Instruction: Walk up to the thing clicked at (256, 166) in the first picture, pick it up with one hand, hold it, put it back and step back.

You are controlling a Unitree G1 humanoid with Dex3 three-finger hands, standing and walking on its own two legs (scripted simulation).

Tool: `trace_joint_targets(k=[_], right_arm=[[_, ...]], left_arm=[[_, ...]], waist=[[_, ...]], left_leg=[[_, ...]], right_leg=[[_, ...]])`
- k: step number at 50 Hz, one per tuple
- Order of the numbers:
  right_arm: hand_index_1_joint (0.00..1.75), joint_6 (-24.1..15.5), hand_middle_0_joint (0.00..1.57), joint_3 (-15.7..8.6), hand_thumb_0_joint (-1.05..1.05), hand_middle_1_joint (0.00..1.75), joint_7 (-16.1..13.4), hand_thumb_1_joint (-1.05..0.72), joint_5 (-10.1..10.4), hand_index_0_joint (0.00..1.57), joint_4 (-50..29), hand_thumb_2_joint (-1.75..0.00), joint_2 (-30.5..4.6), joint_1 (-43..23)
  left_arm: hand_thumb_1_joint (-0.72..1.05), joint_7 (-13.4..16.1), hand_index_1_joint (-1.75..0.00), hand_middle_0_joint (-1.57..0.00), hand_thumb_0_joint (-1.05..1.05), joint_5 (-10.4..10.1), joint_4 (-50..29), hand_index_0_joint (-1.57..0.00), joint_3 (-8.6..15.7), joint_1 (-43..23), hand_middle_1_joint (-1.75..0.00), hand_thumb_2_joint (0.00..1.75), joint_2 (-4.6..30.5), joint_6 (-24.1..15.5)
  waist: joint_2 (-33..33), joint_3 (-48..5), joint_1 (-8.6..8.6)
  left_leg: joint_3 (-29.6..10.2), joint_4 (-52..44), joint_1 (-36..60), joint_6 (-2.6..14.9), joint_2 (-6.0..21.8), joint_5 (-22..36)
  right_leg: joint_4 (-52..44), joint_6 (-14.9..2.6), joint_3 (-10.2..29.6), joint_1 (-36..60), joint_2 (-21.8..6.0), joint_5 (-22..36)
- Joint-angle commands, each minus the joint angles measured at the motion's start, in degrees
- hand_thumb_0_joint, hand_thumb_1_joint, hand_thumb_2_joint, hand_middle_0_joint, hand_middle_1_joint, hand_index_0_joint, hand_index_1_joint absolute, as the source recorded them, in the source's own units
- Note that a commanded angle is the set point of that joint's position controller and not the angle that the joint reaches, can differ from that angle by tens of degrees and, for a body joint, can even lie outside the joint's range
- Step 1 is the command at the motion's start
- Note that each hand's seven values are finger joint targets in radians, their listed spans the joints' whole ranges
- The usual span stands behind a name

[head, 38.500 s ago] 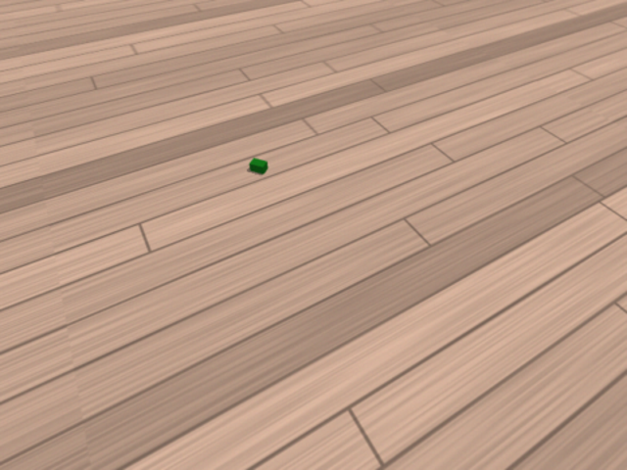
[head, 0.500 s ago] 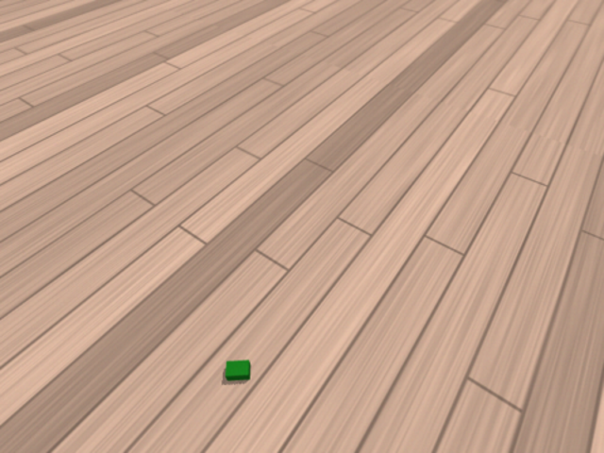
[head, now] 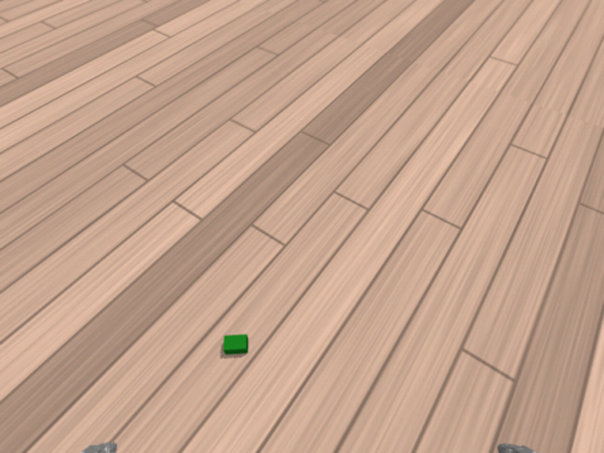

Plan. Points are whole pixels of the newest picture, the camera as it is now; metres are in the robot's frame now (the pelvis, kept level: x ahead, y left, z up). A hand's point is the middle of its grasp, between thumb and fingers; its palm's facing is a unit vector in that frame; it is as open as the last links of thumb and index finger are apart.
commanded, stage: step back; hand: left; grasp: from above
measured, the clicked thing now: (236, 344) +0.49 +0.22 -0.75
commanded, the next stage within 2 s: none
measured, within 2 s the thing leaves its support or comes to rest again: neither
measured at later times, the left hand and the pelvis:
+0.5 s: hand out of the picture +0.04 +0.29 -0.17, palm faces -0.11 -0.92 -0.38, open 7.4 cm; pelvis -0.09 +0.04 -0.01, yaw -3 degrees
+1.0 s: hand out of the picture -0.09 +0.28 -0.15, palm faces -0.02 -0.92 -0.40, open 7.4 cm; pelvis -0.23 +0.02 -0.02, yaw +0 degrees
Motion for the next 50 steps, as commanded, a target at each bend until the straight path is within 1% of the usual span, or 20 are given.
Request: trace_joint_targets(k=[1,4,6,8,10,11,12,14,17,26,31,32,33,34,35,37,45,47,49,50], right_arm=[[0.3,0.4,0.2,-3.9,0.0,0.3,-0.9,-0.9,0.1,0.2,-5.8,-0.9,-13.0,0.1],[0.3,1.1,0.2,-4.2,0.0,0.3,-0.6,-0.9,-0.2,0.2,-7.7,-0.9,-12.4,1.3],[0.3,1.7,0.2,-4.5,0.0,0.3,-0.2,-0.9,-0.4,0.2,-8.2,-0.9,-11.1,3.9],[0.3,2.1,0.2,-5.3,0.0,0.3,0.3,-0.9,-0.4,0.2,-8.2,-0.9,-12.2,9.8],[0.3,1.2,0.2,-5.8,0.0,0.3,0.1,-0.9,-0.5,0.2,-8.2,-0.9,-13.4,12.0],[0.3,0.6,0.2,-6.3,0.0,0.3,-0.1,-0.9,-1.7,0.2,-9.3,-0.9,-16.4,9.0],[0.3,-0.1,0.2,-6.6,0.0,0.3,-0.3,-0.9,-2.6,0.2,-10.8,-0.9,-18.6,7.0],[0.3,-0.3,0.2,-7.1,0.0,0.3,-0.9,-0.9,-2.3,0.2,-12.7,-0.9,-20.8,4.2],[0.3,-0.9,0.2,-5.9,0.0,0.3,-2.4,-0.9,-2.3,0.2,-14.3,-0.9,-15.6,0.5],[0.3,-0.8,0.2,-5.7,0.0,0.3,-3.0,-0.9,-1.7,0.2,-15.7,-0.9,-15.7,6.9],[0.3,0.4,0.2,-5.5,0.0,0.3,-2.2,-0.9,-1.0,0.2,-17.0,-0.9,-16.4,2.2],[0.3,0.6,0.2,-4.9,0.0,0.3,-2.1,-0.9,-0.6,0.2,-17.2,-0.9,-14.6,2.3],[0.3,0.6,0.2,-4.3,0.0,0.3,-1.9,-0.9,-0.1,0.2,-18.1,-0.9,-11.5,0.6],[0.3,1.2,0.2,-5.0,0.0,0.3,-2.9,-0.9,-0.5,0.2,-17.6,-0.9,-12.2,0.1],[0.3,1.5,0.2,-5.3,0.0,0.3,-2.8,-0.9,-0.5,0.2,-16.3,-0.9,-13.5,2.1],[0.3,1.2,0.2,-4.8,0.0,0.3,-2.7,-0.9,0.5,0.2,-13.9,-0.9,-12.9,7.0],[0.3,0.2,0.2,-3.7,0.0,0.3,-2.6,-0.9,-0.6,0.2,-16.4,-0.9,-11.5,5.6],[0.3,0.0,0.2,-4.1,0.0,0.3,-2.3,-0.9,-1.0,0.2,-15.0,-0.9,-11.2,8.3],[0.3,-0.5,0.2,-4.7,0.0,0.3,-2.1,-0.9,-1.3,0.2,-13.9,-0.9,-11.8,11.2],[0.3,-0.7,0.2,-5.7,0.0,0.3,-2.0,-0.9,-2.3,0.2,-14.6,-0.9,-14.6,9.9]], left_arm=[[0.9,0.8,-0.3,-0.2,0.0,0.3,-6.8,-0.2,3.6,-1.3,-0.3,0.9,14.9,-0.1],[0.9,0.7,-0.3,-0.2,0.0,0.9,-9.0,-0.2,4.1,-2.1,-0.3,0.9,16.5,0.5],[0.9,0.8,-0.3,-0.2,0.0,1.7,-11.1,-0.2,4.5,-4.9,-0.3,0.9,18.1,0.7],[0.9,0.9,-0.3,-0.2,0.0,2.4,-13.8,-0.2,4.7,-9.8,-0.3,0.9,19.0,0.7],[0.9,1.2,-0.3,-0.2,0.0,2.1,-15.0,-0.2,3.7,-10.5,-0.3,0.9,16.1,1.0],[0.9,1.4,-0.3,-0.2,0.0,1.3,-15.2,-0.2,3.1,-8.6,-0.3,0.9,12.6,1.6],[0.9,1.9,-0.3,-0.2,0.0,1.4,-15.0,-0.2,3.4,-5.7,-0.3,0.9,12.0,2.2],[0.9,2.6,-0.3,-0.2,0.0,1.7,-14.1,-0.2,3.6,-3.0,-0.3,0.9,13.2,2.4],[0.9,2.0,-0.3,-0.2,0.0,1.1,-12.8,-0.2,3.9,0.3,-0.3,0.9,14.0,2.4],[0.9,0.8,-0.3,-0.2,0.0,1.3,-17.0,-0.2,4.8,1.2,-0.3,0.9,12.3,1.4],[0.9,0.3,-0.3,-0.2,0.0,1.9,-13.2,-0.2,5.4,10.4,-0.3,0.9,11.4,1.1],[0.9,0.3,-0.3,-0.2,0.0,2.6,-13.3,-0.2,6.1,11.5,-0.3,0.9,13.6,0.7],[0.9,0.1,-0.3,-0.2,0.0,2.4,-14.8,-0.2,7.3,9.2,-0.3,0.9,18.9,0.6],[0.9,0.0,-0.3,-0.2,0.0,2.6,-16.8,-0.2,8.0,4.9,-0.3,0.9,23.1,0.6],[0.9,0.3,-0.3,-0.2,0.0,2.3,-18.6,-0.2,7.4,1.6,-0.3,0.9,20.3,0.2],[0.9,0.7,-0.3,-0.2,0.0,1.9,-19.7,-0.2,6.2,-3.5,-0.3,0.9,16.1,0.3],[0.9,1.6,-0.3,-0.2,0.0,2.5,-20.6,-0.2,6.0,5.0,-0.3,0.9,14.5,0.9],[0.9,1.2,-0.3,-0.2,0.0,2.0,-21.0,-0.2,5.7,3.7,-0.3,0.9,15.4,1.4],[0.9,0.8,-0.3,-0.2,0.0,1.4,-21.8,-0.2,5.2,2.6,-0.3,0.9,15.3,2.1],[0.9,0.6,-0.3,-0.2,0.0,1.3,-22.1,-0.2,4.6,3.5,-0.3,0.9,13.5,2.2]], waist=[[-2.1,-11.1,0.12],[-6.2,-10.2,-0.13],[-12.2,-9.0,-0.79],[-13.6,-8.4,-3.57],[-5.4,-8.1,-4.73],[9.4,-5.4,-3.2],[10.1,-5.4,-1.05],[9.6,-8.5,-1.2],[6.6,-7.3,1.63],[7.0,-10.7,-2.15],[7.9,-11.8,2.45],[3.4,-11.4,2.76],[-11.1,-7.7,3.01],[-16.6,-4.4,3.81],[-12.2,-2.1,1.81],[-7.7,-1.4,-1.82],[-12.2,-9.0,3.71],[-12.7,-10.6,2.37],[-9.5,-11.2,0.1],[-2.6,-11.1,0.64]], left_leg=[[-3.9,7.2,0.7,4.58,4.2,16.8],[-3.0,14.2,-2.1,4.67,1.2,7.1],[-0.8,24.2,-1.7,3.25,-3.1,-9.4],[-3.9,28.9,2.1,3.82,-1.2,-16.3],[-6.2,11.5,-0.2,4.8,3.2,1.3],[-19.6,-2.1,-3.9,6.48,11.4,17.0],[-25.3,-4.2,-3.0,8.68,16.1,26.3],[-28.1,-3.0,-2.5,13.35,20.1,30.8],[-17.2,0.9,0.3,12.14,14.2,28.0],[-14.1,5.1,10.7,14.17,15.0,34.0],[-10.4,7.0,-4.0,8.32,12.1,16.7],[-9.2,10.1,-10.7,5.32,9.5,8.8],[-3.5,21.1,-19.4,1.01,-2.4,-8.7],[-4.7,36.9,-16.5,-0.44,-5.4,-23.8],[-9.4,44.3,-14.7,-0.54,-5.1,-21.7],[-9.6,46.0,-15.7,-0.67,-7.1,-14.9],[-3.3,19.8,-15.8,-1.34,-2.1,-17.7],[-0.2,11.8,-10.3,-0.56,-2.3,-13.4],[-0.1,-2.6,-1.5,0.73,-0.8,1.8],[-10.0,-2.6,3.3,3.45,6.0,6.1]], right_leg=[[3.1,-7.48,8.6,0.4,-8.7,18.2],[2.4,-10.58,12.5,-3.9,-12.4,15.4],[-1.6,-14.51,17.1,-9.4,-18.5,14.9],[0.2,-14.77,17.7,-17.5,-20.5,12.9],[13.6,-8.09,9.8,-14.2,-10.8,7.9],[25.9,-3.46,4.4,-16.0,1.3,-5.0],[33.6,-2.19,8.4,-18.4,6.3,-23.0],[43.5,-2.23,13.7,-18.2,8.1,-26.7],[48.8,-1.46,13.3,-20.4,6.9,-18.7],[28.0,0.85,6.6,-15.6,3.7,-19.2],[3.8,-2.52,1.3,2.6,2.4,-2.9],[1.0,-4.18,8.3,6.1,-1.8,-0.7],[-3.9,-10.73,25.8,2.6,-13.0,1.2],[-7.5,-19.07,34.8,-9.7,-23.5,4.6],[-7.4,-18.3,32.6,-13.1,-22.3,6.4],[-2.4,-13.0,17.5,-10.4,-13.2,14.0],[5.6,-12.95,15.7,10.6,-13.9,28.3],[7.2,-11.63,14.3,8.2,-12.5,26.7],[10.5,-7.84,12.5,2.2,-10.5,20.3],[13.7,-4.49,10.2,-7.1,-6.4,9.4]])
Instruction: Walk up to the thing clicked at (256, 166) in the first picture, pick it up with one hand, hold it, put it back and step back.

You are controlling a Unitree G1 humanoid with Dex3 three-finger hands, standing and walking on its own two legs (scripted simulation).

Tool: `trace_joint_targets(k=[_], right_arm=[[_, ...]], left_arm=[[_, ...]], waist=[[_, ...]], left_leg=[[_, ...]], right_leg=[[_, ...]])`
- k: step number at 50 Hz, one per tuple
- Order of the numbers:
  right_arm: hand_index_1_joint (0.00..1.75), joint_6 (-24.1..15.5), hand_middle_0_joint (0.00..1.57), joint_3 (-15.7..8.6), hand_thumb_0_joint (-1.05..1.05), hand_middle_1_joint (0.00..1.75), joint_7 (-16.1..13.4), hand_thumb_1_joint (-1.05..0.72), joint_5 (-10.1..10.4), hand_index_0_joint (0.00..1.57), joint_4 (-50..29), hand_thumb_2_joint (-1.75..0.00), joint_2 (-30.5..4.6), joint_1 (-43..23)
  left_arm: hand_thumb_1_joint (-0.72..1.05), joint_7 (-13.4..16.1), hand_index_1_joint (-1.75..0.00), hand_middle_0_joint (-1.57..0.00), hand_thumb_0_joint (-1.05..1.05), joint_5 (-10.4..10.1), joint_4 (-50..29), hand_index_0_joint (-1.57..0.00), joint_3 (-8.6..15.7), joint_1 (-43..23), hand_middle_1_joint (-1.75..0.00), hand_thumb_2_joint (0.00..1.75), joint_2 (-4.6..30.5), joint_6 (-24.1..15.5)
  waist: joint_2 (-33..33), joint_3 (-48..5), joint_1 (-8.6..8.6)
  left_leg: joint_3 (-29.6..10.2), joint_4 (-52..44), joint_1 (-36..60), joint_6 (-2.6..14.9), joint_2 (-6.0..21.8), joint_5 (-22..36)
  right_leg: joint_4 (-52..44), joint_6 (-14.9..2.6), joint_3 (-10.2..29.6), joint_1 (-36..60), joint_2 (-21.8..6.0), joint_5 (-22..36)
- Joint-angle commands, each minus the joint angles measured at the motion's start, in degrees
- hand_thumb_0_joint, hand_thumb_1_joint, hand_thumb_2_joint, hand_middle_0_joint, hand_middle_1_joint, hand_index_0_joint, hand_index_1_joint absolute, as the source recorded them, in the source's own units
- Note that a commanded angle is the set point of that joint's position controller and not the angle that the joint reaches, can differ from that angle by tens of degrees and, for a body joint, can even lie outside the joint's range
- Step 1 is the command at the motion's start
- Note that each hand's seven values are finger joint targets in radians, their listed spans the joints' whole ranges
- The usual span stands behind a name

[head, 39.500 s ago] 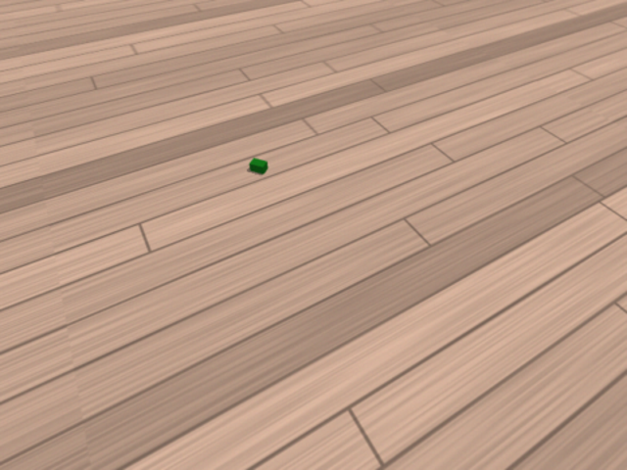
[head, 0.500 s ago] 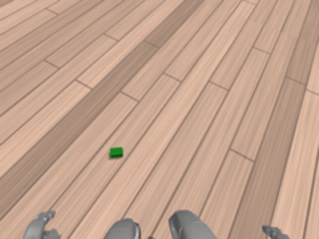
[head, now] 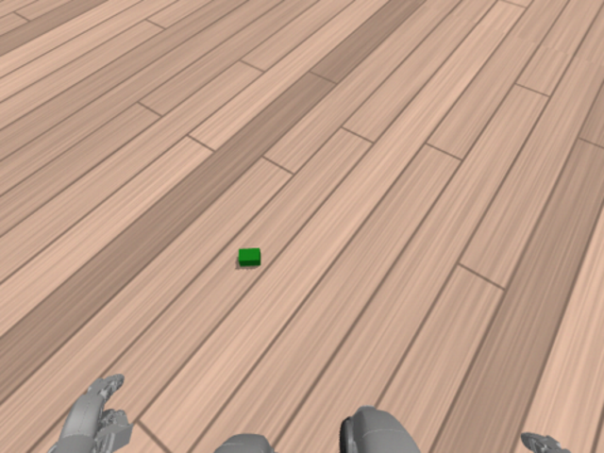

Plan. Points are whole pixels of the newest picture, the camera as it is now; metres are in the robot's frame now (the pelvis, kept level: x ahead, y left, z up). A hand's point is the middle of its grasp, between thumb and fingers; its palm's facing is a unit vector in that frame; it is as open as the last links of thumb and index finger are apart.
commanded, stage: step back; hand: left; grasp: from above
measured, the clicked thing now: (249, 257) +0.73 +0.20 -0.73
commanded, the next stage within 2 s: none
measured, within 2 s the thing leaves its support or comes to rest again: neither
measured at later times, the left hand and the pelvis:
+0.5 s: hand out of the picture -0.09 +0.24 -0.13, palm faces -0.07 -0.91 -0.42, open 7.4 cm; pelvis -0.17 -0.03 +0.00, yaw -5 degrees
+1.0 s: hand out of the picture -0.25 +0.25 -0.14, palm faces -0.06 -0.91 -0.40, open 7.4 cm; pelvis -0.35 -0.02 +0.00, yaw -4 degrees
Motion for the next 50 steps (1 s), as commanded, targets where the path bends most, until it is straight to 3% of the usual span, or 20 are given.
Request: trace_joint_targets(k=[1,2,7,12,17,18,19,20,21,24,29,32,34,35,36,37,39,41,46,50], right_arm=[[0.3,-1.7,0.2,-5.3,0.0,0.3,-0.2,-0.9,-1.9,0.2,-4.8,-0.9,-16.7,2.2],[0.3,-1.7,0.2,-5.8,0.0,0.3,0.2,-0.9,-1.4,0.2,-5.7,-0.9,-19.3,1.6],[0.3,-2.0,0.2,-3.8,0.0,0.3,-0.9,-0.9,-1.3,0.2,-7.1,-0.9,-12.0,-5.5],[0.3,-1.6,0.2,-4.2,0.0,0.3,-1.2,-0.9,-1.2,0.2,-7.7,-0.9,-11.8,-1.7],[0.3,0.2,0.2,-4.2,0.0,0.3,-0.6,-0.9,-0.4,0.2,-9.0,-0.9,-13.3,-5.2],[0.3,0.6,0.2,-3.4,0.0,0.3,-0.5,-0.9,0.1,0.2,-9.2,-0.9,-10.8,-4.7],[0.3,0.6,0.2,-2.3,0.0,0.3,-0.4,-0.9,0.6,0.2,-10.1,-0.9,-6.8,-3.2],[0.3,0.9,0.2,-3.4,0.0,0.3,-1.6,-0.9,0.4,0.2,-10.5,-0.9,-8.6,-6.9],[0.3,1.0,0.2,-4.1,0.0,0.3,-1.6,-0.9,0.5,0.2,-9.7,-0.9,-10.7,-6.6],[0.3,0.5,0.2,-3.3,0.0,0.3,-1.4,-0.9,1.1,0.2,-6.4,-0.9,-9.5,-0.1],[0.3,0.1,0.2,-2.8,0.0,0.3,-1.1,-0.9,-0.2,0.2,-7.9,-0.9,-8.6,-1.9],[0.3,-0.1,0.2,-3.3,0.0,0.3,-0.7,-0.9,-0.8,0.2,-6.4,-0.9,-8.6,1.3],[0.3,-0.4,0.2,-3.9,0.0,0.3,-0.4,-0.9,-1.0,0.2,-4.1,-0.9,-8.7,6.4],[0.3,-0.5,0.2,-4.6,0.0,0.3,-0.4,-0.9,-1.7,0.2,-4.2,-0.9,-10.8,5.9],[0.3,-0.5,0.2,-5.5,0.0,0.3,0.0,-0.9,-2.1,0.2,-5.5,-0.9,-16.7,2.6],[0.3,-0.5,0.2,-6.1,0.0,0.3,0.4,-0.9,-1.7,0.2,-6.8,-0.9,-20.7,1.8],[0.3,-1.1,0.2,-4.4,0.0,0.3,-0.3,-0.9,-2.1,0.2,-6.3,-0.9,-15.2,-2.8],[0.3,-1.1,0.2,-3.5,0.0,0.3,-0.8,-0.9,-1.8,0.2,-7.5,-0.9,-13.1,-6.2],[0.3,-1.0,0.2,-4.2,0.0,0.3,-0.7,-0.9,-1.8,0.2,-6.5,-0.9,-12.2,-0.4],[0.3,0.4,0.2,-4.4,0.0,0.3,-0.2,-0.9,-1.6,0.2,-5.8,-0.9,-13.8,-2.3]], left_arm=[[0.9,0.3,-0.3,-0.2,0.0,-0.6,-4.6,-0.2,3.4,1.3,-0.3,0.9,10.7,0.0],[0.9,1.2,-0.3,-0.2,0.0,-0.2,-4.8,-0.2,4.8,-3.0,-0.3,0.9,13.0,-0.1],[0.9,0.6,-0.3,-0.2,0.0,-0.8,-0.3,-0.2,5.1,5.0,-0.3,0.9,12.3,0.2],[0.9,0.2,-0.3,-0.2,0.0,-0.1,-0.9,-0.2,4.8,4.5,-0.3,0.9,11.2,-0.4],[0.9,-0.2,-0.3,-0.2,0.0,0.2,4.0,-0.2,4.6,13.0,-0.3,0.9,10.6,-1.5],[0.9,-0.1,-0.3,-0.2,0.0,1.0,3.9,-0.2,5.2,12.9,-0.3,0.9,12.9,-2.0],[0.9,0.0,-0.3,-0.2,0.0,1.4,2.8,-0.2,6.6,11.8,-0.3,0.9,18.3,-2.3],[0.9,-0.2,-0.3,-0.2,0.0,1.6,0.5,-0.2,7.5,8.1,-0.3,0.9,24.3,-2.0],[0.9,0.1,-0.3,-0.2,0.0,1.0,-0.7,-0.2,7.0,5.1,-0.3,0.9,21.9,-2.4],[0.9,0.8,-0.3,-0.2,0.0,1.1,-1.9,-0.2,5.6,-1.9,-0.3,0.9,15.7,-2.1],[0.9,1.9,-0.3,-0.2,0.0,1.5,-1.8,-0.2,5.4,4.5,-0.3,0.9,15.3,-1.5],[0.9,1.7,-0.3,-0.2,0.0,0.7,-2.1,-0.2,5.0,3.3,-0.3,0.9,16.1,-0.9],[0.9,1.3,-0.3,-0.2,0.0,0.0,-2.8,-0.2,4.2,1.1,-0.3,0.9,15.5,-0.1],[0.9,1.1,-0.3,-0.2,0.0,-0.1,-2.9,-0.2,3.4,2.9,-0.3,0.9,13.3,0.2],[0.9,1.0,-0.3,-0.2,0.0,-0.6,-3.2,-0.2,2.8,3.9,-0.3,0.9,10.9,0.1],[0.9,1.9,-0.3,-0.2,0.0,-0.2,-3.6,-0.2,4.4,-1.8,-0.3,0.9,14.1,0.1],[0.9,1.7,-0.3,-0.2,0.0,-0.8,-1.4,-0.2,4.5,-0.7,-0.3,0.9,12.9,0.6],[0.9,1.3,-0.3,-0.2,0.0,-1.1,1.1,-0.2,4.5,5.0,-0.3,0.9,13.1,0.7],[0.9,-0.1,-0.3,-0.2,0.0,0.0,1.1,-0.2,3.7,3.7,-0.3,0.9,11.5,-0.6],[0.9,-0.4,-0.3,-0.2,0.0,0.5,6.4,-0.2,3.8,10.4,-0.3,0.9,11.0,-2.4]], waist=[[10.2,-13.7,-0.27],[12.5,-12.4,-3.53],[7.7,-8.6,2.24],[8.6,-10.9,-1.04],[10.3,-16.0,2.6],[5.0,-14.0,2.12],[-10.9,-12.1,1.23],[-17.0,-9.5,4.87],[-12.6,-6.4,2.74],[-7.4,-6.5,-1.48],[-10.8,-10.0,3.32],[-12.1,-12.7,2.42],[-9.0,-14.0,-0.36],[-2.5,-13.4,0.19],[12.0,-12.5,0.75],[13.5,-12.3,-2.96],[4.3,-9.9,0.33],[6.4,-8.8,3.27],[8.7,-11.8,-0.8],[9.1,-13.7,1.7]], left_leg=[[-22.3,-17.3,7.3,10.01,19.7,21.8],[-26.9,-17.6,-1.1,17.3,26.1,30.7],[-10.3,-12.8,-0.3,12.98,16.9,35.9],[-10.7,-10.2,7.7,15.07,18.3,34.6],[-6.3,-2.7,1.0,9.0,14.2,26.3],[-5.7,1.1,-7.1,5.93,10.6,16.3],[-2.6,10.7,-19.6,1.61,0.6,-3.0],[-5.6,25.0,-15.8,-0.02,-3.0,-14.5],[-10.0,32.3,-13.7,-0.29,-1.4,-12.0],[-7.0,35.4,-13.6,-0.95,-4.8,-4.2],[-3.8,18.0,-16.3,-1.76,-0.7,-8.5],[0.3,2.8,-8.4,-0.34,1.1,-5.6],[3.1,-12.4,1.0,1.14,0.6,8.1],[-6.9,-15.1,4.4,3.24,6.5,9.7],[-24.8,-18.4,6.4,10.05,20.0,15.5],[-30.3,-19.5,-5.0,18.08,26.3,21.7],[-18.2,-16.4,-7.5,14.96,20.0,28.0],[-12.1,-14.0,-7.1,13.13,17.4,28.0],[-11.7,-12.6,6.3,13.59,16.9,20.3],[-7.4,-8.8,-0.4,9.73,14.2,8.0]], right_leg=[[9.3,-1.53,3.0,-4.5,4.5,-8.5],[22.1,-0.59,6.6,-2.0,6.7,-24.6],[36.3,-0.58,10.5,-4.7,8.3,-16.1],[19.7,1.71,6.6,-3.4,5.2,-17.2],[-14.0,-1.23,-0.5,13.9,3.7,-0.4],[-15.0,-2.01,5.9,16.8,1.2,1.4],[-16.7,-5.48,24.1,18.2,-10.9,3.9],[-20.7,-16.8,34.7,1.5,-22.4,6.3],[-21.1,-17.47,33.8,-3.3,-22.4,6.4],[-12.7,-11.35,13.2,1.0,-11.3,16.1],[-9.7,-12.56,14.6,17.0,-13.8,21.9],[-6.3,-11.19,13.7,16.4,-13.8,24.1],[-1.7,-7.57,10.4,10.8,-10.8,17.4],[2.7,-4.55,8.6,2.9,-7.1,7.5],[13.9,-1.17,1.0,-8.7,3.2,-13.1],[25.7,-0.25,5.6,-3.4,5.1,-26.4],[37.0,-1.52,12.5,-2.6,7.8,-20.2],[38.7,-0.89,10.2,-3.0,7.3,-15.6],[15.5,0.89,5.7,-2.4,3.8,-17.4],[-15.5,-1.92,-1.3,13.6,4.7,-7.6]])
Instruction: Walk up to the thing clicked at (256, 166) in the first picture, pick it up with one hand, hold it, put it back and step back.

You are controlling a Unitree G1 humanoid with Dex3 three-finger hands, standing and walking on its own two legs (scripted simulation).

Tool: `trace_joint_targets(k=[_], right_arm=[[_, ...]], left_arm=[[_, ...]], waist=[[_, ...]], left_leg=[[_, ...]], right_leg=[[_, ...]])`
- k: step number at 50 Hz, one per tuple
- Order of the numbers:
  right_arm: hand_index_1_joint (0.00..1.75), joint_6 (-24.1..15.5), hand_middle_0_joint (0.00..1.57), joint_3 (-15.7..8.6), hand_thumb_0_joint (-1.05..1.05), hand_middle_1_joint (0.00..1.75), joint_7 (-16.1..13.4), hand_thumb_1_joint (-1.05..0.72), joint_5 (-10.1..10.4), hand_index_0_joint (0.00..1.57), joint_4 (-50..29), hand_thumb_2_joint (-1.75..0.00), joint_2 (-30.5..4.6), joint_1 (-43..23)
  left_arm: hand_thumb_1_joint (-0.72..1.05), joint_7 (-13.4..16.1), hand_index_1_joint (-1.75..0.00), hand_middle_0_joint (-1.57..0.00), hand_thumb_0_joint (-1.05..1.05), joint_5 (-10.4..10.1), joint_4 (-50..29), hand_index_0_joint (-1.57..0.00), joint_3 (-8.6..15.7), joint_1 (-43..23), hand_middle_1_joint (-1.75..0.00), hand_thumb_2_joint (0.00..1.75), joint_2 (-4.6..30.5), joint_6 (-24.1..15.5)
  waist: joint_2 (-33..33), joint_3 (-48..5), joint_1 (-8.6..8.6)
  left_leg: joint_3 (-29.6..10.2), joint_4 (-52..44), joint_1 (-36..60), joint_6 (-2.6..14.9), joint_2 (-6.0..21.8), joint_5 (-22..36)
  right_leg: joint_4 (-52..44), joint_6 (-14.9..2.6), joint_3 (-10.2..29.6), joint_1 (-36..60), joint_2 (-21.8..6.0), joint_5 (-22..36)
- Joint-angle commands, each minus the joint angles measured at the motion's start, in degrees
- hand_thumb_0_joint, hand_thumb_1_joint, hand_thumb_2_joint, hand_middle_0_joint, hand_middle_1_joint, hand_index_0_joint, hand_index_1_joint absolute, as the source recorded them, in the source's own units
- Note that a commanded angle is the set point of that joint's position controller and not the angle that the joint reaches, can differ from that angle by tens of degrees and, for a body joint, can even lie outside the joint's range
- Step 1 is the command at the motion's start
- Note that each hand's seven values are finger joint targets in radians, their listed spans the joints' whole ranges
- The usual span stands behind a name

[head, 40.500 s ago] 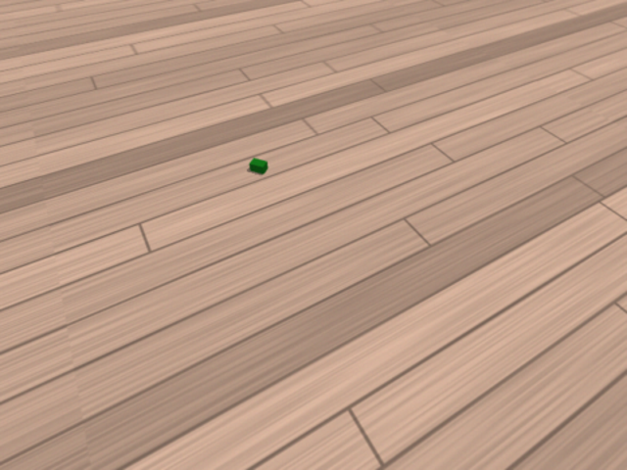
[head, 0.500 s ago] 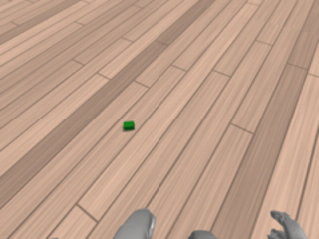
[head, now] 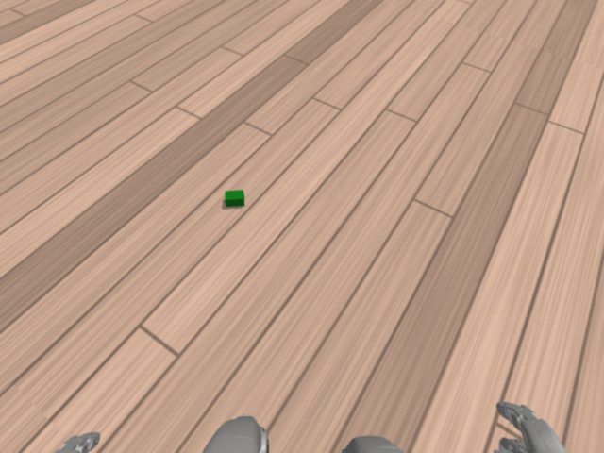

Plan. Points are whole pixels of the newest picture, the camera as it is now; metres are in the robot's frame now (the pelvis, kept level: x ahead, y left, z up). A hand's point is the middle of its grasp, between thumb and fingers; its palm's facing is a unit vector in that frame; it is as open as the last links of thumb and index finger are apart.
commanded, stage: step back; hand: left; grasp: from above
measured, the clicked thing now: (234, 198) +1.06 +0.29 -0.73
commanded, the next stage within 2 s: stand in 1.18 s
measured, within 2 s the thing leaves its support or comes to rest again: neither
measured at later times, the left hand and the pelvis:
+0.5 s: hand out of the picture -0.02 +0.29 -0.14, palm faces +0.04 -0.92 -0.39, open 7.4 cm; pelvis -0.06 +0.00 +0.01, yaw +3 degrees
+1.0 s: hand out of the picture +0.07 +0.28 -0.15, palm faces +0.08 -0.94 -0.34, open 7.4 cm; pelvis +0.00 +0.02 +0.01, yaw +4 degrees
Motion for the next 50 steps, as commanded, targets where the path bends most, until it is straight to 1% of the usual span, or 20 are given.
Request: trace_joint_targets(k=[1,2,3,4,7,12,16,17,18,19,23,29,30,31,32,33,40,42,44,50], right_arm=[[0.3,0.6,0.2,-4.1,0.0,0.3,-0.9,-0.9,0.2,0.2,-2.4,-0.9,-13.1,1.5],[0.3,0.3,0.2,-2.9,0.0,0.3,-0.7,-0.9,0.6,0.2,-3.4,-0.9,-9.6,2.2],[0.3,0.3,0.2,-3.5,0.0,0.3,-1.5,-0.9,0.7,0.2,-4.0,-0.9,-10.4,-2.7],[0.3,0.3,0.2,-4.6,0.0,0.3,-1.4,-0.9,0.9,0.2,-3.3,-0.9,-13.5,-3.1],[0.3,-0.8,0.2,-3.7,0.0,0.3,-0.9,-0.9,1.6,0.2,0.3,-0.9,-11.4,1.3],[0.3,-2.4,0.2,-3.3,0.0,0.3,0.4,-0.9,0.3,0.2,0.8,-0.9,-10.7,-0.1],[0.3,-3.8,0.2,-4.4,0.0,0.3,0.3,-0.9,0.4,0.2,4.6,-0.9,-10.5,5.9],[0.3,-4.3,0.2,-5.3,0.0,0.3,0.0,-0.9,-0.1,0.2,5.3,-0.9,-12.2,8.1],[0.3,-4.6,0.2,-5.9,0.0,0.3,-0.1,-0.9,-0.2,0.2,5.1,-0.9,-16.9,8.7],[0.3,-4.6,0.2,-6.5,0.0,0.3,0.1,-0.9,0.0,0.2,4.6,-0.9,-19.7,9.1],[0.3,-5.5,0.2,-5.3,0.0,0.3,-0.2,-0.9,-0.1,0.2,3.9,-0.9,-15.1,5.4],[0.3,-3.4,0.2,-3.4,0.0,0.3,0.1,-0.9,1.1,0.2,2.5,-0.9,-11.1,1.1],[0.3,-3.3,0.2,-2.4,0.0,0.3,-0.1,-0.9,1.3,0.2,2.2,-0.9,-8.3,2.3],[0.3,-3.2,0.2,-2.0,0.0,0.3,-0.2,-0.9,1.5,0.2,1.7,-0.9,-6.6,1.9],[0.3,-2.9,0.2,-3.0,0.0,0.3,-0.8,-0.9,1.0,0.2,3.0,-0.9,-9.7,2.4],[0.3,-3.0,0.2,-3.6,0.0,0.3,-0.8,-0.9,1.0,0.2,4.1,-0.9,-11.5,4.5],[0.3,-4.0,0.2,-3.3,0.0,0.3,-0.2,-0.9,0.6,0.2,8.6,-0.9,-8.6,8.5],[0.3,-4.6,0.2,-3.9,0.0,0.3,-0.8,-0.9,-0.2,0.2,8.3,-0.9,-10.9,6.5],[0.3,-4.9,0.2,-3.9,0.0,0.3,-0.8,-0.9,0.6,0.2,6.9,-0.9,-15.8,0.1],[0.3,-4.4,0.2,-2.3,0.0,0.3,-1.2,-0.9,1.6,0.2,9.4,-0.9,-10.8,-1.9]], left_arm=[[0.9,0.3,-0.3,-0.2,0.0,1.4,1.3,-0.2,3.9,7.2,-0.3,0.9,10.8,-3.1],[0.9,0.4,-0.3,-0.2,0.0,2.2,0.5,-0.2,5.1,6.7,-0.3,0.9,14.8,-3.6],[0.9,0.5,-0.3,-0.2,0.0,2.2,-1.5,-0.2,6.1,1.9,-0.3,0.9,21.1,-3.3],[0.9,0.6,-0.3,-0.2,0.0,1.9,-2.8,-0.2,5.9,-2.4,-0.3,0.9,20.5,-3.7],[0.9,0.9,-0.3,-0.2,0.0,1.5,-2.4,-0.2,4.6,-4.7,-0.3,0.9,14.2,-4.5],[0.9,0.0,-0.3,-0.2,0.0,2.0,-0.6,-0.2,4.9,1.4,-0.3,0.9,15.1,-4.7],[0.9,-0.6,-0.3,-0.2,0.0,1.4,-0.7,-0.2,3.0,-0.5,-0.3,0.9,13.6,-3.5],[0.9,-0.7,-0.3,-0.2,0.0,1.3,-0.7,-0.2,2.0,0.5,-0.3,0.9,10.9,-3.2],[0.9,-0.9,-0.3,-0.2,0.0,-0.1,-1.1,-0.2,1.3,-1.9,-0.3,0.9,8.5,-3.4],[0.9,-0.4,-0.3,-0.2,0.0,0.3,-0.7,-0.2,3.1,-4.9,-0.3,0.9,13.0,-3.4],[0.9,-1.2,-0.3,-0.2,0.0,0.0,1.2,-0.2,2.6,-0.9,-0.3,0.9,11.5,-4.6],[0.9,-0.4,-0.3,-0.2,0.0,0.4,5.1,-0.2,2.8,3.2,-0.3,0.9,9.8,-5.5],[0.9,0.0,-0.3,-0.2,0.0,0.7,5.5,-0.2,3.5,4.4,-0.3,0.9,11.4,-5.6],[0.9,0.4,-0.3,-0.2,0.0,1.2,5.1,-0.2,4.2,5.1,-0.3,0.9,16.1,-6.1],[0.9,0.1,-0.3,-0.2,0.0,1.1,4.1,-0.2,4.5,1.8,-0.3,0.9,18.5,-6.1],[0.9,0.0,-0.3,-0.2,0.0,1.0,2.9,-0.2,4.4,-1.1,-0.3,0.9,17.3,-6.2],[0.9,-0.2,-0.3,-0.2,0.0,0.0,2.7,-0.2,2.2,-7.6,-0.3,0.9,13.3,-5.6],[0.9,-0.2,-0.3,-0.2,0.0,-0.6,2.4,-0.2,0.6,-6.5,-0.3,0.9,9.3,-4.9],[0.9,0.1,-0.3,-0.2,0.0,-1.6,4.3,-0.2,1.1,-5.1,-0.3,0.9,10.1,-4.0],[0.9,0.4,-0.3,-0.2,0.0,-1.3,6.9,-0.2,0.6,-5.9,-0.3,0.9,11.0,-5.1]], waist=[[4.7,-10.6,0.61],[-7.1,-8.1,0.31],[-14.2,-5.5,3.72],[-9.9,0.3,1.65],[-5.1,-1.8,-0.89],[-10.6,-2.4,3.38],[-7.4,-4.8,-0.46],[-1.4,-5.9,-1.9],[9.8,-6.4,-3.08],[6.9,-2.0,-4.2],[7.7,-3.9,-1.33],[5.7,-5.9,2.14],[0.6,-6.6,2.87],[-8.9,-6.2,3.37],[-7.5,-4.0,2.46],[-5.0,-2.3,1.0],[-8.3,-6.9,-2.37],[-0.4,-8.4,-1.96],[6.2,-8.1,0.37],[4.7,-13.6,-0.09]], left_leg=[[-9.1,-1.8,0.6,6.47,6.8,-9.9],[-5.1,7.9,-12.1,2.22,-0.9,-17.1],[-9.5,15.9,-7.1,-0.35,-4.2,-22.2],[-14.0,22.6,-3.8,-0.88,-1.8,-18.7],[-10.2,23.6,-4.2,-1.07,-5.8,-11.4],[-4.9,5.9,-4.7,-1.79,-3.8,-16.7],[-0.9,-13.1,14.1,0.86,-4.8,-8.5],[-10.5,-16.1,22.0,2.62,0.1,-12.5],[-32.0,-22.9,20.2,8.3,11.8,-31.4],[-37.6,-26.3,10.2,13.76,17.4,-39.2],[-21.9,-20.7,12.5,10.27,10.9,-16.5],[-10.4,-8.5,-2.2,5.04,4.8,-9.3],[-9.2,-3.0,-7.5,2.89,2.4,-11.3],[-6.5,8.0,-12.8,0.83,-4.6,-17.4],[-6.9,15.2,-7.4,0.15,-3.2,-22.4],[-8.1,17.1,-6.6,0.19,-1.8,-21.0],[0.0,-6.1,10.5,0.13,-2.7,-5.1],[-10.0,-13.3,15.1,1.86,3.8,5.9],[-20.7,-16.0,5.9,9.22,13.4,2.0],[-6.8,-8.4,12.1,1.87,4.7,25.3]], right_leg=[[-27.3,-2.67,0.4,11.3,-1.0,8.9],[-30.5,-5.76,18.3,13.2,-10.6,-1.6],[-35.6,-14.45,31.9,-6.8,-24.8,-12.3],[-36.4,-15.51,32.1,-15.1,-25.6,-15.0],[-28.8,-10.04,13.1,-6.5,-14.9,2.8],[-30.1,-9.7,14.3,3.3,-15.0,-11.3],[-23.6,-7.21,7.6,-3.6,-12.4,-3.1],[-16.2,-5.3,3.9,-11.9,-9.7,-1.3],[-4.7,-1.15,-3.3,-18.8,-2.1,-1.6],[3.0,-1.19,-1.2,-16.6,-3.5,-3.0],[-0.9,-1.34,-1.2,-12.0,-5.2,3.0],[-22.7,-1.39,-6.8,12.4,-0.1,14.6],[-24.5,-2.17,0.7,18.0,-4.2,13.1],[-32.4,-6.85,20.8,15.2,-16.6,-0.1],[-35.3,-12.7,27.2,4.6,-24.7,-9.2],[-34.6,-14.71,26.1,2.8,-24.9,-6.6],[-22.5,-7.29,3.2,-2.2,-13.9,19.8],[-14.5,-3.12,-0.7,-5.0,-9.6,24.4],[-11.7,-0.72,-3.5,1.7,-3.7,5.5],[-18.8,-1.94,-1.0,10.3,-8.0,34.0]])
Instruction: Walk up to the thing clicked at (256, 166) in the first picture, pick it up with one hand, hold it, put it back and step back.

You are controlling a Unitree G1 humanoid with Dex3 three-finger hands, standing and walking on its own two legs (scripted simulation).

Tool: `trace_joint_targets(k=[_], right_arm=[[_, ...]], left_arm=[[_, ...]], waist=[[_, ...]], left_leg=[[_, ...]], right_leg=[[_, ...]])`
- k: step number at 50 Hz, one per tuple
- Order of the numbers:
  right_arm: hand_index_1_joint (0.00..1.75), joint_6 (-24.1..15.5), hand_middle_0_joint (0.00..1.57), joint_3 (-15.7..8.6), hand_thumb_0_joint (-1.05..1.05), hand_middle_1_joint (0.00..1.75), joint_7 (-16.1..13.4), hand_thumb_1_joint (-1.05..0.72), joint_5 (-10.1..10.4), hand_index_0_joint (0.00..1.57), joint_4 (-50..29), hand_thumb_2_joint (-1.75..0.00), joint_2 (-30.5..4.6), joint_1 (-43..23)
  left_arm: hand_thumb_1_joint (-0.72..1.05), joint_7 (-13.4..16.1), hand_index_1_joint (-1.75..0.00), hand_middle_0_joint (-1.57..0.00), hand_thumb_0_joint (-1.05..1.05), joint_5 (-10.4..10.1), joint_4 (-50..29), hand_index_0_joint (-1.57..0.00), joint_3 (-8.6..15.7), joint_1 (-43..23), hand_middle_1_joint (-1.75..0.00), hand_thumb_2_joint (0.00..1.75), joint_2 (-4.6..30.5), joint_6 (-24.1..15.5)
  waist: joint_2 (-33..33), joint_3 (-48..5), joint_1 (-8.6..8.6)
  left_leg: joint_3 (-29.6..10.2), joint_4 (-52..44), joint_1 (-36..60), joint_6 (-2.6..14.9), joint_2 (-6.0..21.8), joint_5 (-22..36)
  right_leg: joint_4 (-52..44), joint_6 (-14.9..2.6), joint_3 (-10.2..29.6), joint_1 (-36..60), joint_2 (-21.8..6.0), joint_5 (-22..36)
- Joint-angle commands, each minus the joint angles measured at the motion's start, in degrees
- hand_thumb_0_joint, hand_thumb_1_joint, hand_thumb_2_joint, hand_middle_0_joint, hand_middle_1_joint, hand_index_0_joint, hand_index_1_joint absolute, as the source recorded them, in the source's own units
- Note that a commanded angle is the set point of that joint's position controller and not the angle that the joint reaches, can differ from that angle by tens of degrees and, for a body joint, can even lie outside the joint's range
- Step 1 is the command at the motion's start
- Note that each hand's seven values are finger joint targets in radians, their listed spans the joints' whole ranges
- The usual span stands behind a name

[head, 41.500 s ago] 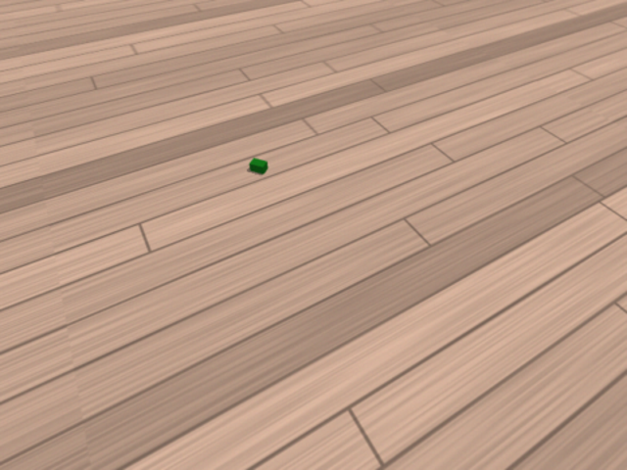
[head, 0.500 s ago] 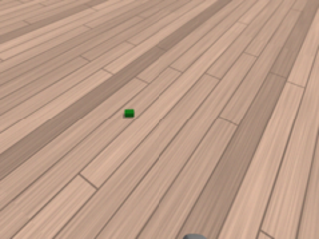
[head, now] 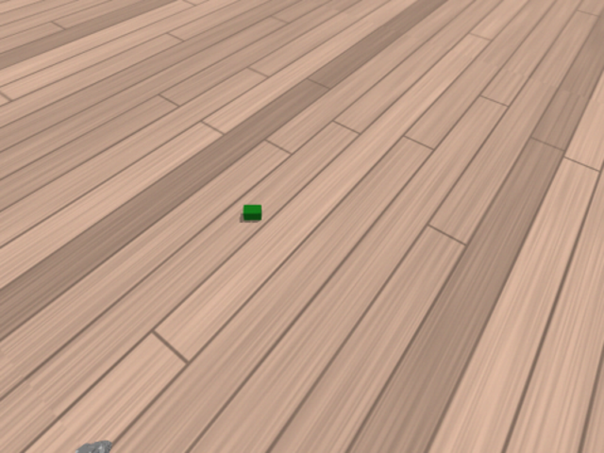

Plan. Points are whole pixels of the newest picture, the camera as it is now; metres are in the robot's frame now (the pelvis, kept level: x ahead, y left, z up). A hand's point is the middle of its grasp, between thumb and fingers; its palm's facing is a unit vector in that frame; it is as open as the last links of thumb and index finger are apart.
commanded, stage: step back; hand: left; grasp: from above
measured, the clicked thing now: (252, 212) +1.08 +0.20 -0.74
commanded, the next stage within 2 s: stand in 0.18 s
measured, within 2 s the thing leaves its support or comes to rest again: neither
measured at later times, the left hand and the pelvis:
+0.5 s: hand out of the picture +0.09 +0.24 -0.14, palm faces -0.03 -0.94 -0.33, open 7.4 cm; pelvis +0.00 -0.01 +0.02, yaw +0 degrees
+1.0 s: hand out of the picture +0.08 +0.24 -0.14, palm faces -0.04 -0.94 -0.35, open 7.4 cm; pelvis +0.00 -0.02 +0.02, yaw +0 degrees
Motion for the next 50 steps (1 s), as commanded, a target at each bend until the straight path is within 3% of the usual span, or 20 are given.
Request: trace_joint_targets(k=[1,4,8,9,12,18,21,25,28,31,39,41,43,46,50], right_arm=[[0.3,-0.9,0.2,-3.0,0.0,0.3,-1.6,-0.9,0.7,0.2,-3.0,-0.9,-13.0,-3.2],[0.3,-0.5,0.2,-3.0,0.0,0.3,-1.6,-0.9,0.8,0.2,-2.4,-0.9,-12.6,-4.7],[0.3,-0.3,0.2,-3.0,0.0,0.3,-1.5,-0.9,0.7,0.2,-1.5,-0.9,-12.2,-6.9],[0.3,-0.6,0.2,-2.1,0.0,0.3,-1.2,-0.9,1.0,0.2,-1.3,-0.9,-12.1,-6.4],[0.3,-0.9,0.2,-2.0,0.0,0.3,-0.9,-0.9,0.9,0.2,-0.7,-0.9,-12.0,-7.5],[0.3,-0.8,0.2,-1.9,0.0,0.3,-0.6,-0.9,1.0,0.2,0.0,-0.9,-11.7,-9.0],[0.3,-1.1,0.2,-1.8,0.0,0.3,-0.5,-0.9,1.0,0.2,0.3,-0.9,-11.9,-8.9],[0.3,-0.8,0.2,-1.5,0.0,0.3,-0.4,-0.9,1.0,0.2,0.9,-0.9,-11.4,-9.0],[0.3,-0.8,0.2,-1.4,0.0,0.3,-0.4,-0.9,0.9,0.2,1.4,-0.9,-11.6,-8.7],[0.3,-0.7,0.2,-1.3,0.0,0.3,-0.4,-0.9,0.7,0.2,1.9,-0.9,-11.9,-7.8],[0.3,-0.8,0.2,-1.1,0.0,0.3,-0.5,-0.9,0.7,0.2,2.5,-0.9,-12.3,-6.3],[0.3,-0.8,0.2,-0.9,0.0,0.3,-0.5,-0.9,0.7,0.2,2.8,-0.9,-12.2,-5.8],[0.3,-0.8,0.2,-1.0,0.0,0.3,-0.5,-0.9,0.7,0.2,2.5,-0.9,-12.4,-5.6],[0.3,-0.8,0.2,-0.8,0.0,0.3,-0.6,-0.9,0.8,0.2,2.6,-0.9,-12.4,-5.1],[0.3,-0.6,0.2,-0.6,0.0,0.3,-0.5,-0.9,0.7,0.2,2.8,-0.9,-12.3,-4.8]], left_arm=[[0.9,0.9,-0.3,-0.2,0.0,-0.1,-3.0,-0.2,2.6,-1.9,-0.3,0.9,12.2,-1.6],[0.9,1.1,-0.3,-0.2,0.0,0.1,-2.3,-0.2,2.3,-3.0,-0.3,0.9,12.0,-1.5],[0.9,1.1,-0.3,-0.2,0.0,0.3,-1.5,-0.2,2.1,-4.1,-0.3,0.9,11.5,-1.1],[0.9,0.8,-0.3,-0.2,0.0,-0.1,0.0,-0.2,1.0,-3.7,-0.3,0.9,9.4,-0.9],[0.9,0.7,-0.3,-0.2,0.0,0.2,0.6,-0.2,0.9,-5.0,-0.3,0.9,10.1,-1.1],[0.9,0.5,-0.3,-0.2,0.0,0.4,1.9,-0.2,0.9,-5.5,-0.3,0.9,10.8,-1.5],[0.9,0.5,-0.3,-0.2,0.0,0.4,2.2,-0.2,1.0,-5.0,-0.3,0.9,10.7,-1.7],[0.9,0.4,-0.3,-0.2,0.0,0.6,2.4,-0.2,0.9,-5.0,-0.3,0.9,11.0,-1.8],[0.9,0.4,-0.3,-0.2,0.0,0.6,2.6,-0.2,0.9,-4.9,-0.3,0.9,10.9,-1.8],[0.9,0.3,-0.3,-0.2,0.0,0.6,2.9,-0.2,0.9,-4.4,-0.3,0.9,10.9,-1.5],[0.9,0.2,-0.3,-0.2,0.0,0.4,2.9,-0.2,0.8,-3.4,-0.3,0.9,10.9,-1.4],[0.9,0.1,-0.3,-0.2,0.0,0.3,2.8,-0.2,0.8,-3.4,-0.3,0.9,11.1,-1.4],[0.9,0.2,-0.3,-0.2,0.0,0.4,2.7,-0.2,0.6,-3.1,-0.3,0.9,11.0,-1.5],[0.9,0.3,-0.3,-0.2,0.0,0.3,2.7,-0.2,0.7,-3.1,-0.3,0.9,11.1,-1.5],[0.9,0.3,-0.3,-0.2,0.0,0.2,2.7,-0.2,0.6,-3.4,-0.3,0.9,11.3,-1.4]], waist=[[4.4,-10.9,0.16],[2.6,-11.4,-0.08],[2.4,-9.6,0.06],[2.5,-9.1,-0.72],[1.4,-7.8,-0.89],[0.9,-6.3,-0.99],[1.3,-7.6,-0.79],[1.4,-6.1,-0.95],[1.2,-6.1,-0.95],[1.9,-4.2,-1.03],[0.9,-5.6,-0.92],[1.0,-5.0,-0.96],[0.4,-6.5,-0.99],[0.8,-6.2,-1.01],[0.4,-4.8,-1.18]], left_leg=[[-5.1,-5.4,6.6,1.96,6.9,32.0],[-4.4,-5.8,7.5,2.24,7.1,32.3],[-4.5,-8.7,7.8,2.09,7.4,28.9],[-6.1,-11.3,8.7,2.05,7.7,26.5],[-5.6,-12.8,9.5,1.38,7.6,26.0],[-5.0,-16.0,9.5,0.73,7.1,19.0],[-4.8,-16.1,10.4,0.68,7.3,21.3],[-4.5,-17.3,9.7,0.3,6.9,15.5],[-4.7,-17.6,9.0,0.29,7.0,14.9],[-5.0,-19.3,7.5,0.06,6.8,8.8],[-5.1,-18.0,8.3,0.16,7.1,12.8],[-5.0,-18.5,7.7,-0.07,6.9,11.4],[-5.1,-17.6,8.4,0.23,7.3,15.2],[-4.9,-17.2,8.2,0.24,7.3,16.0],[-4.9,-17.6,7.4,0.12,7.2,14.0]], right_leg=[[-2.9,-3.88,3.1,6.1,-4.5,23.6],[-4.0,-3.56,2.9,6.8,-4.7,25.2],[-5.4,-3.3,2.7,5.9,-4.5,21.8],[-7.9,-2.62,3.5,6.0,-4.2,19.8],[-10.4,-2.23,3.7,7.0,-4.7,20.0],[-14.2,-1.95,4.1,7.2,-5.2,16.3],[-14.4,-2.01,4.1,8.6,-5.6,18.5],[-16.2,-1.97,4.4,6.6,-5.6,14.2],[-16.5,-2.0,4.6,7.2,-5.8,14.1],[-16.8,-2.11,4.5,5.5,-5.2,9.3],[-16.5,-2.54,4.9,6.0,-5.6,11.3],[-16.6,-2.56,5.0,5.5,-5.4,10.4],[-16.1,-2.49,4.8,6.8,-5.7,13.8],[-15.9,-2.48,4.9,7.1,-5.8,15.0],[-16.5,-2.48,5.1,6.2,-5.7,12.9]])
